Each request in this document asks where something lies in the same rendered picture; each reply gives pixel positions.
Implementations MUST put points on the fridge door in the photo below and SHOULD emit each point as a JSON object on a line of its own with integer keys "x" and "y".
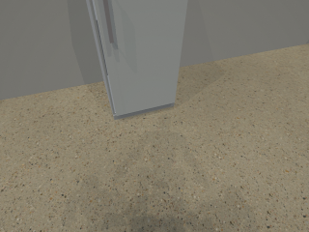
{"x": 143, "y": 62}

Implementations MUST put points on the handle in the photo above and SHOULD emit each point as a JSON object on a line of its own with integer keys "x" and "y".
{"x": 108, "y": 21}

